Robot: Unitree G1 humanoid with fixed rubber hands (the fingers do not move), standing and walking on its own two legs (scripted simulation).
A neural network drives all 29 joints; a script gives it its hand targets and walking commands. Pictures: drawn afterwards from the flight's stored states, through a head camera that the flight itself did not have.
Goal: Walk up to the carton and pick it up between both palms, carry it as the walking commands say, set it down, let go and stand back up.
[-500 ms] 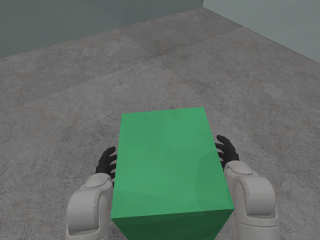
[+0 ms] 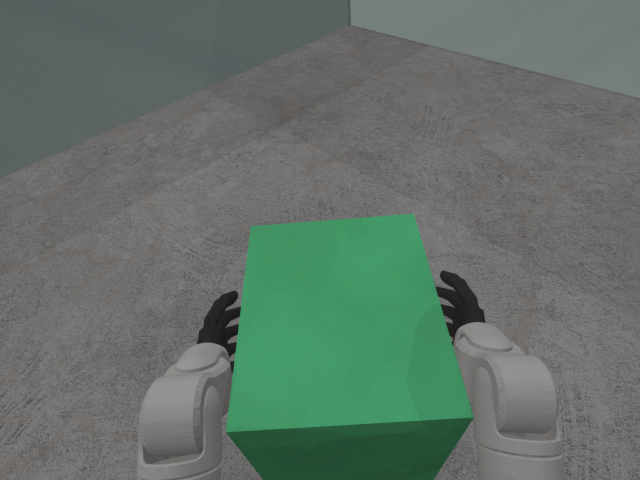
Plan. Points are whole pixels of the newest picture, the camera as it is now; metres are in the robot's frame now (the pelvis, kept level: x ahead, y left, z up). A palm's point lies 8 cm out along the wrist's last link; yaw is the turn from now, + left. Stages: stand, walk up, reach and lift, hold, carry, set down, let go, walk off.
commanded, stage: carry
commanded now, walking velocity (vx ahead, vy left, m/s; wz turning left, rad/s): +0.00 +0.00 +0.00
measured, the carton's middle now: (342, 368) +0.27 -0.02 +0.01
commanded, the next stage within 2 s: none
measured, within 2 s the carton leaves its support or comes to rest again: neither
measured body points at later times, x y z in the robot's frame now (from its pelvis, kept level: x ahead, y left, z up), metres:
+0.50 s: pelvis -0.15 +0.04 -0.01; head -0.17 +0.04 +0.44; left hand +0.12 +0.19 +0.08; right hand +0.14 -0.09 +0.09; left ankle -0.12 +0.13 -0.74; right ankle -0.14 -0.09 -0.74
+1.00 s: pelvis -0.20 +0.03 -0.01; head -0.23 +0.03 +0.44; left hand +0.06 +0.18 +0.07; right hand +0.09 -0.10 +0.08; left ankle -0.12 +0.13 -0.74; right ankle -0.14 -0.09 -0.74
